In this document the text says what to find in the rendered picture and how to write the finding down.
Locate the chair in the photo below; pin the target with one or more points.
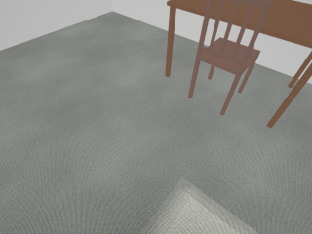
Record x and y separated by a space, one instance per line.
227 55

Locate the table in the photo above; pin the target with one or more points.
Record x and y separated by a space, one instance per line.
288 20

